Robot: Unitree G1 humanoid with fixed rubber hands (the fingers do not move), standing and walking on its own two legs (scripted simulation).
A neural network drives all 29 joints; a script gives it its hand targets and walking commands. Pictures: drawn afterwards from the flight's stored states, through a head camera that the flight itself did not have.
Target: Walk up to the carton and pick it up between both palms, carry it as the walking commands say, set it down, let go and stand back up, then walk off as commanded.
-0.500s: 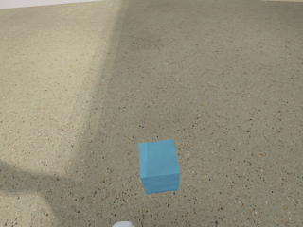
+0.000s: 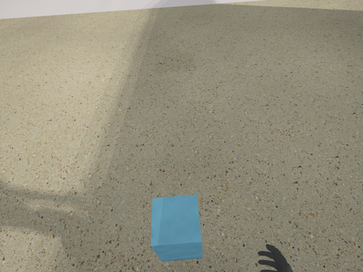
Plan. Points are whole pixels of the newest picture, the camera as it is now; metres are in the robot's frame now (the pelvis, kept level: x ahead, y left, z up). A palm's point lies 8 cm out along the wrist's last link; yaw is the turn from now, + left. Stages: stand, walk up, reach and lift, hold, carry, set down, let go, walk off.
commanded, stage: walk up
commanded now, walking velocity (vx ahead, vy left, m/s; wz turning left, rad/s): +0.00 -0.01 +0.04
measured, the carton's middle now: (178, 229) +0.40 +0.09 -0.61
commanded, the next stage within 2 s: none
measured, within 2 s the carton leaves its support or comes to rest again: neither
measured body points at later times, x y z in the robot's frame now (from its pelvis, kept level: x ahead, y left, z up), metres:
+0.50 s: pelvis +0.10 -0.02 -0.02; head +0.11 -0.04 +0.43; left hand +0.05 +0.21 -0.16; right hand +0.19 -0.27 -0.17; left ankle +0.07 +0.07 -0.72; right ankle -0.05 -0.09 -0.72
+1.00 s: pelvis +0.15 -0.02 +0.01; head +0.19 -0.03 +0.46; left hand +0.17 +0.22 -0.13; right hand +0.25 -0.26 -0.14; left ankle +0.11 +0.10 -0.65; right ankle +0.12 -0.14 -0.72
